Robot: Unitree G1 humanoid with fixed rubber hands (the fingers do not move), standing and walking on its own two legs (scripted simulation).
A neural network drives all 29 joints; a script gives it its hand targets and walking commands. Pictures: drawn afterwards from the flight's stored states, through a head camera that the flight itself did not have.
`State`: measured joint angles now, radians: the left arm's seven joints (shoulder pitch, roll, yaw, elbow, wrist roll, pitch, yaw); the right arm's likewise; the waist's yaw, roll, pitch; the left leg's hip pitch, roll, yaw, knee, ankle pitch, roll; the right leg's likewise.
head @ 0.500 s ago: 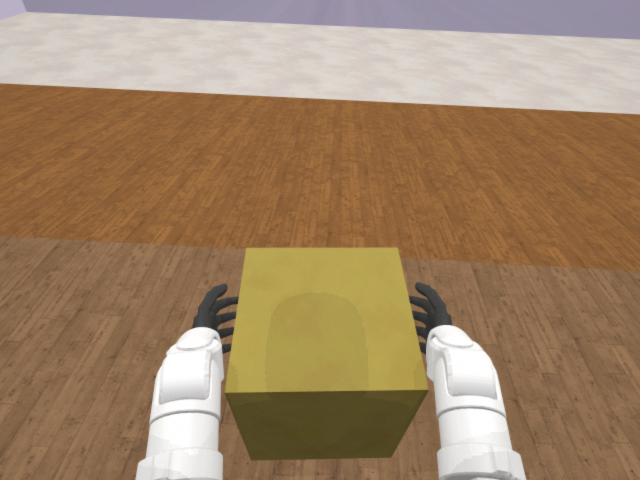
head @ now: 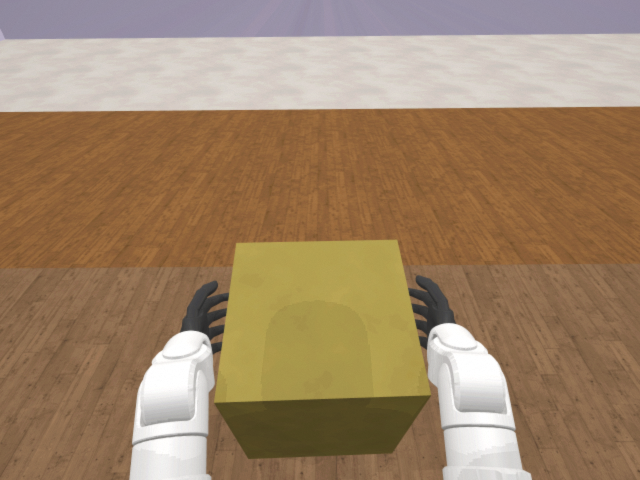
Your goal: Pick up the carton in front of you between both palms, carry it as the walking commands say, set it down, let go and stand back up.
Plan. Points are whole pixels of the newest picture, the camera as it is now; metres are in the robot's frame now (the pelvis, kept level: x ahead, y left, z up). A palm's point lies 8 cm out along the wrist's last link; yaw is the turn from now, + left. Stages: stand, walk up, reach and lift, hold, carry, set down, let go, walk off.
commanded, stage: carry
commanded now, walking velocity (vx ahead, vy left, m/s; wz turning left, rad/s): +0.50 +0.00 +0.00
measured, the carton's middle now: (319, 354) +0.30 +0.01 +0.02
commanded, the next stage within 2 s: none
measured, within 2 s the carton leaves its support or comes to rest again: neither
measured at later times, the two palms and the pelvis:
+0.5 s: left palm (219, 247) +0.46 +0.17 +0.09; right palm (408, 246) +0.46 -0.13 +0.09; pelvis +0.22 +0.02 -0.01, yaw -1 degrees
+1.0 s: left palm (268, 166) +0.77 +0.13 +0.06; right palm (400, 162) +0.78 -0.17 +0.06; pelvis +0.54 -0.03 -0.01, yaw +3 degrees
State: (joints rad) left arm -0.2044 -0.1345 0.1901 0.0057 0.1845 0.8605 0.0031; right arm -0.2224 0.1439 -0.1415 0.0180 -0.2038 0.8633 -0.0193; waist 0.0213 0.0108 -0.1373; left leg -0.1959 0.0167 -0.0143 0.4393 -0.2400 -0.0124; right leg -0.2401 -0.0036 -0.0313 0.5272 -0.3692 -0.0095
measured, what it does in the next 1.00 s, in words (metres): walks ahead: left foot, then right foot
